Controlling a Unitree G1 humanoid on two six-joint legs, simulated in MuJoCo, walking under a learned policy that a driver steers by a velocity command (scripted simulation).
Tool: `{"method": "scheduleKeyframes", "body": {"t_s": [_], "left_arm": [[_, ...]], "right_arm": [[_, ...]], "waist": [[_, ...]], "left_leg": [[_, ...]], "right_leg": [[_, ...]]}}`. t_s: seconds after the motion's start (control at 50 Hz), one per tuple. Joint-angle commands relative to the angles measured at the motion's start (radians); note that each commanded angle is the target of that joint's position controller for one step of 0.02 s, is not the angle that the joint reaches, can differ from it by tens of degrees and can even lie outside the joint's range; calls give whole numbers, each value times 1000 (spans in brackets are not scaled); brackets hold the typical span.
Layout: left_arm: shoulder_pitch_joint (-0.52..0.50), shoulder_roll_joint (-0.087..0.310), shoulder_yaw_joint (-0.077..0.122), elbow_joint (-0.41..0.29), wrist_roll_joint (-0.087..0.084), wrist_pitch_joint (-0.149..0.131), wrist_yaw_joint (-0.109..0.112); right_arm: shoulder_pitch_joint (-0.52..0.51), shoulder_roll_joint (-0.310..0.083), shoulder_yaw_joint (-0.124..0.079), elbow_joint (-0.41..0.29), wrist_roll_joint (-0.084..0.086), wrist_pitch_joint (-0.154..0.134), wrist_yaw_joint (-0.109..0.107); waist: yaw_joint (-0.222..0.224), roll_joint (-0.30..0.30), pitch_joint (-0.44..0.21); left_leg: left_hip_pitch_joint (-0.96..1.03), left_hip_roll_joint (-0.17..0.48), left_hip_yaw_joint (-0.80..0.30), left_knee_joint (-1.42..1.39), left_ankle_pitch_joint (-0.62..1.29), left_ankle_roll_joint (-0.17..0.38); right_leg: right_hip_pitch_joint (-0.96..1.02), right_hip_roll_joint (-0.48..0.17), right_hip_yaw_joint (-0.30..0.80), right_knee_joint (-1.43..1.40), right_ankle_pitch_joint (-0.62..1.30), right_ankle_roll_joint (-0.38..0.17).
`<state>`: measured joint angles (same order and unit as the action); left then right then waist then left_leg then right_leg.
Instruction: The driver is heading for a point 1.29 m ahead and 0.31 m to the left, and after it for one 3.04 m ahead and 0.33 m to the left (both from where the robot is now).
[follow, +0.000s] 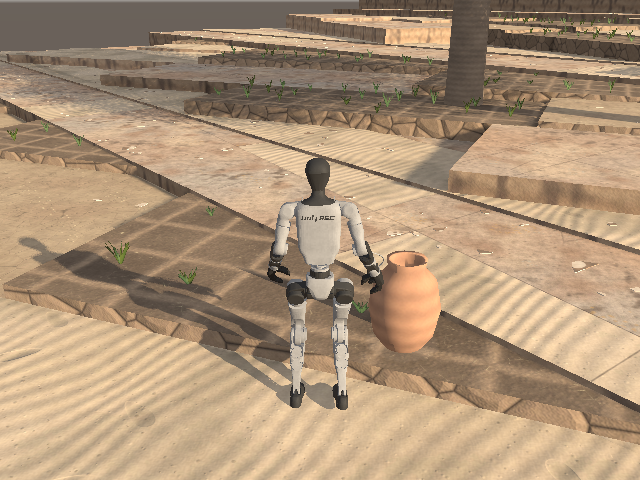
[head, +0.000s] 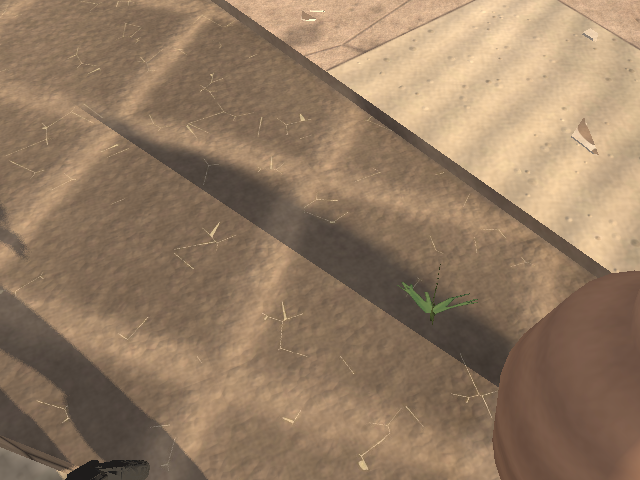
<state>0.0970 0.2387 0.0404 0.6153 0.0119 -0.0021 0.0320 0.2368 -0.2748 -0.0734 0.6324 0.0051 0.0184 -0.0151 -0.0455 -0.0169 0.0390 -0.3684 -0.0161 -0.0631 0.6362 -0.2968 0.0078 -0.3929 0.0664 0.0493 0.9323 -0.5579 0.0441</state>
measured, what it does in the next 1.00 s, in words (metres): steps to the left, turning left: right foot, then left foot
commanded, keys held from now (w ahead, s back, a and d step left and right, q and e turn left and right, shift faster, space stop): q+shift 0.56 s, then w+q+shift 0.02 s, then w+shift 0.02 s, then w+e+shift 0.40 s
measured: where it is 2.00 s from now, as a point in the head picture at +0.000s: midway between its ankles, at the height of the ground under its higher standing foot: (174, 285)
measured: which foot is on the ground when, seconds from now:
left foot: down 0.00-0.18, up 0.20-0.66, down 0.68-1.00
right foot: up 0.00-0.16, down 0.18-0.68, up 0.70-1.00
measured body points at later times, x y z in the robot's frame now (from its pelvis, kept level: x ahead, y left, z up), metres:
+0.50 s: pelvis -0.01 -0.03 +0.02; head +0.04 -0.03 +0.46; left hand +0.00 +0.28 -0.07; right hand +0.26 -0.21 -0.08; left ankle -0.07 +0.13 -0.65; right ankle +0.02 -0.12 -0.73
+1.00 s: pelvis +0.09 +0.12 +0.00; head +0.09 +0.13 +0.45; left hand +0.03 +0.39 -0.13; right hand +0.20 -0.11 -0.13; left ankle -0.08 +0.09 -0.73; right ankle +0.19 +0.05 -0.56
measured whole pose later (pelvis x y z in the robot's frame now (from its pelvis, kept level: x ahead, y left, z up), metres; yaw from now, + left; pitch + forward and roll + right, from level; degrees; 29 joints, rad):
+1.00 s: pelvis +0.09 +0.12 +0.00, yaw +28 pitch +0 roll +1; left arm 0.29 0.26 0.08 0.80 0.02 0.04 -0.04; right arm 0.50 -0.22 -0.03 0.82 -0.05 -0.08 0.00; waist 0.00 -0.04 0.00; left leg 0.14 -0.04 0.23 0.29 -0.43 0.04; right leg -0.90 -0.02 0.01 1.63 -0.27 -0.08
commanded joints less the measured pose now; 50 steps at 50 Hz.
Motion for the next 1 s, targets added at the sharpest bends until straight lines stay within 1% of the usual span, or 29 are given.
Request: {"method": "scheduleKeyframes", "body": {"t_s": [0.02, 0.06, 0.08, 0.12, 0.16, 0.18, 0.2, 0.22, 0.24, 0.26, 0.3, 0.34, 0.42, 0.56, 0.58, 0.62, 0.64, 0.66, 0.68, 0.7, 0.72, 0.74, 0.76, 0.78, 0.82, 0.84, 0.92, 0.94, 1.0], "left_arm": [[-38, 96, 42, -102, -15, -16, 2], [-59, 64, 34, -97, -19, -19, -4], [-60, 49, 30, -89, -20, -22, -11], [-16, 66, 36, -61, -30, -24, -24], [90, 93, 50, -19, -31, -19, -29], [132, 130, 67, 1, -22, -14, -22], [135, 226, 89, -13, 6, -5, -11], [82, 249, 90, -33, 59, -13, -20], [6, 199, 75, -64, 56, -25, -17], [-50, 150, 60, -71, 37, -30, -10], [-78, 129, 50, -72, 3, -32, 14], [-19, 138, 48, -61, 11, -23, 31], [103, 191, 70, -22, 20, -1, 32], [61, 251, 102, 0, 11, 2, -4], [150, 175, 73, 16, 22, 1, -34], [206, 214, 82, 32, 26, 1, -47], [194, 231, 83, 28, 30, 7, -44], [157, 234, 80, 23, 24, 16, -44], [140, 177, 60, 29, 16, 23, -47], [114, 48, 17, 6, 23, 21, -58], [36, 72, 25, -65, 38, 24, -62], [-38, 152, 50, -68, 37, 20, -64], [-4, 147, 54, -36, -5, 5, -79], [79, 166, 63, 16, -20, -8, -90], [185, 180, 75, 104, 5, 3, -93], [188, 155, 69, 113, 12, 8, -94], [115, 92, 51, 112, 6, 15, -92], [87, 56, 44, 111, 5, 24, -81], [-5, 10, 17, 49, -2, 27, -48]], "right_arm": [[-35, -192, -62, -93, 5, -31, -21], [-81, -170, -62, -102, 26, -2, -35], [-85, -169, -64, -106, 22, 12, -39], [-102, -189, -77, -116, 22, 25, -42], [-121, -185, -77, -119, 45, 27, -35], [-114, -165, -72, -121, 50, 26, -34], [-70, -92, -54, -122, 37, 27, -28], [-48, -147, -68, -141, 25, 10, -25], [-22, -224, -91, -118, 18, 5, -18], [-4, -245, -101, -87, 21, 11, -15], [7, -205, -93, -64, 17, 27, -15], [-36, -166, -76, -89, 27, 31, -3], [-118, -114, -42, -144, 23, 27, 13], [-133, -94, -32, -167, 14, 54, 37], [-86, -79, -23, -138, -48, 74, 63], [-158, -76, -24, -162, -43, 77, 84], [-157, -80, -25, -168, -46, 73, 93], [-87, -65, -23, -141, -50, 61, 93], [96, -58, -25, -57, -53, 35, 78], [269, -114, -34, -5, -62, 6, 58], [266, -271, -58, -36, -43, -11, 38], [260, -225, -49, -27, -42, -19, 24], [211, -176, -24, -18, -51, -32, 18], [142, -137, -9, -15, -52, -44, 15], [79, -78, 15, -6, -47, -70, 2], [101, -71, 20, 5, -47, -82, 2], [193, -58, 21, 79, -49, -109, 8], [266, -47, 25, 118, -59, -112, 9], [299, -23, 38, 189, -67, -122, 17]], "waist": [[36, 171, -160], [46, 143, -155], [41, 153, -161], [47, 192, -184], [84, 213, -183], [92, 162, -176], [61, -97, -156], [31, -246, -112], [-1, -176, -85], [-17, -114, -53], [-12, -71, -32], [27, -94, -31], [96, -110, -75], [80, -139, -92], [90, -126, -118], [130, -201, -106], [119, -209, -85], [65, -165, -67], [-22, -33, -88], [-113, 298, -107], [-131, 412, -40], [-144, 187, 14], [-94, 167, 56], [-33, 154, 74], [24, 158, 50], [25, 159, 51], [21, 88, 111], [0, 136, 107], [49, 57, 168]], "left_leg": [[308, 253, -423, -209, 572, 244], [274, 185, -376, -211, 485, 181], [249, 163, -370, -207, 463, 176], [193, 138, -378, -210, 406, 167], [123, 112, -399, -198, 276, 123], [14, 67, -372, -154, 103, 77], [-207, -64, -227, 100, -206, 9], [-306, -91, -180, 339, -324, -36], [-288, -23, -160, 503, -271, -61], [-284, -1, -128, 564, -193, -77], [-318, 19, -90, 653, -68, -110], [-340, 42, -25, 651, -14, -142], [-378, 92, 26, 509, -30, -178], [-179, 117, 126, 247, -40, -120], [-77, 67, 193, 182, -112, -73], [3, 32, 213, 96, -181, -15], [54, 18, 210, 35, -197, 10], [174, -1, 208, -80, -159, 40], [410, -32, 186, -200, -135, 71], [586, 189, -133, -375, -305, 93], [571, 430, -507, -530, -433, 180], [503, 443, -447, -496, -364, 201], [454, 389, -324, -483, -327, 166], [422, 326, -191, -501, -236, 117], [417, 247, -17, -507, -72, 50], [398, 244, 34, -497, 18, 36], [398, 246, 144, -508, 140, 34], [493, 285, 110, -470, 209, 64], [513, 304, 170, -452, 281, 72]], "right_leg": [[-241, -12, 75, 202, -66, 23], [-183, -5, 36, -9, 11, 32], [-129, 10, 23, -88, 44, 35], [-3, 35, 20, -253, 126, 29], [160, 35, 1, -486, 287, 14], [284, -25, 23, -569, 360, -10], [397, -285, 305, -639, 348, -116], [269, -478, 547, -682, 438, -242], [223, -483, 483, -685, 453, -279], [192, -410, 346, -669, 422, -245], [221, -319, 185, -635, 459, -199], [257, -294, 70, -630, 573, -216], [418, -351, 5, -606, 761, -266], [365, -410, -169, -577, 814, -246], [368, -402, -240, -539, 712, -192], [291, -408, -204, -580, 316, -148], [239, -425, -171, -604, 131, -139], [156, -417, -175, -574, 50, -132], [14, -359, -226, -420, 26, -123], [-191, -243, -314, -48, -73, -85], [-502, -95, -230, 166, -91, -52], [-520, -146, -53, 283, 44, -74], [-501, -127, 44, 270, 163, -94], [-454, -117, 70, 252, 261, -87], [-396, -110, 31, 300, 362, -72], [-392, -105, 16, 343, 389, -68], [-540, -109, -11, 476, 429, -87], [-681, -93, -40, 697, 351, -103], [-908, -93, -39, 905, 188, -166]]}}
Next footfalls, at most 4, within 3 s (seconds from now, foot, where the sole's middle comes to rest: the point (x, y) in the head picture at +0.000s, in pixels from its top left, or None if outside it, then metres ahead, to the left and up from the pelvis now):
0.18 right None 0.06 -0.11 -0.76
0.68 left None -0.05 0.12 -0.76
1.20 right None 0.41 0.22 -0.65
1.58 left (91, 359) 0.68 0.45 -0.65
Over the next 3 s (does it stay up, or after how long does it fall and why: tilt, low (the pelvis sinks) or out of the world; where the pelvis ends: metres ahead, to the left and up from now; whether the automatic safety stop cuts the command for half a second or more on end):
stays up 1.51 0.09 0.14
